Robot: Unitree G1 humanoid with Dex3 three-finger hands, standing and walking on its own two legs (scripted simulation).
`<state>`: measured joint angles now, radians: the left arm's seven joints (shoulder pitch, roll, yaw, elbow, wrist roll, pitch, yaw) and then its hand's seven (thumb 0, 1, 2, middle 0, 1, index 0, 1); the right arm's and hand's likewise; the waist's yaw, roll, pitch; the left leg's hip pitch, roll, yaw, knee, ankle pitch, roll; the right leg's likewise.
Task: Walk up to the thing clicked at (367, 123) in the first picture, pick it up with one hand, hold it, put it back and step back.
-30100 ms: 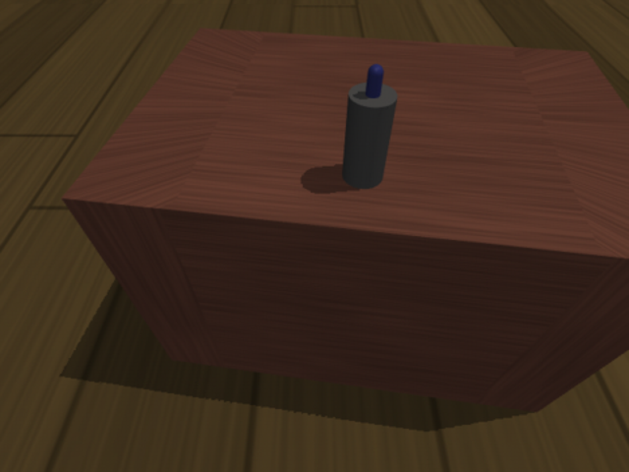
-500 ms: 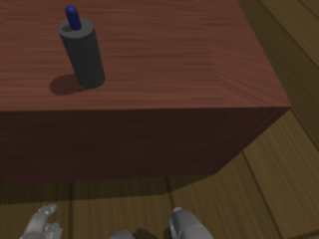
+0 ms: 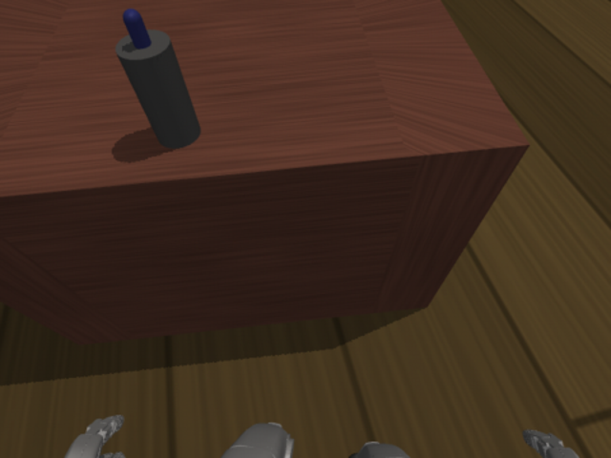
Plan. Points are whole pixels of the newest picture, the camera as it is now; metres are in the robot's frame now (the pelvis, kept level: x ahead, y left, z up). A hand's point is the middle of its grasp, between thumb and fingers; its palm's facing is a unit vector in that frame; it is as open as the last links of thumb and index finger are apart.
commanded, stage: step back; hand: left
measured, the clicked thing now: (157, 81) +0.65 +0.26 +0.10
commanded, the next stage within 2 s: none
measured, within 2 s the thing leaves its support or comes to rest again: neither
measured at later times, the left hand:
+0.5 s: hand out of the picture -0.07 +0.26 -0.16, palm faces -0.03 -0.92 -0.39, open 7.4 cm
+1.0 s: hand out of the picture -0.20 +0.24 -0.15, palm faces +0.05 -0.92 -0.38, open 7.4 cm
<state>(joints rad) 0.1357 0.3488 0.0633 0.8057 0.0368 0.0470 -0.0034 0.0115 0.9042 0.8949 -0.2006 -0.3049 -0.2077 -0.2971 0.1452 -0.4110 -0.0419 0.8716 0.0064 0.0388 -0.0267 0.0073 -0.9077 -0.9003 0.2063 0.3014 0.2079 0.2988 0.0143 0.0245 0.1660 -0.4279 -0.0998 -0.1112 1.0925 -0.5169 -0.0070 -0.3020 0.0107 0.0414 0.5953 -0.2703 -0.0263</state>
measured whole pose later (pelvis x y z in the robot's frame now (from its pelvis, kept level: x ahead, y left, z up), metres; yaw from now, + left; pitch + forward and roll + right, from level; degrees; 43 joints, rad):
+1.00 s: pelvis -0.32 -0.04 -0.01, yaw +3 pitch -3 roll -1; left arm 0.10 0.40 0.07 0.81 0.02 0.08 0.01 0.01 0.91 0.90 -0.20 -0.30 -0.21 -0.30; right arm 0.19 -0.36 -0.03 0.89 -0.04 0.03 -0.01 0.01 -0.90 -0.90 0.21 0.30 0.21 0.30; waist 0.00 -0.03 0.17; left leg -0.32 0.00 -0.01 0.63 -0.26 0.03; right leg -0.49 0.09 0.12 1.18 -0.53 -0.01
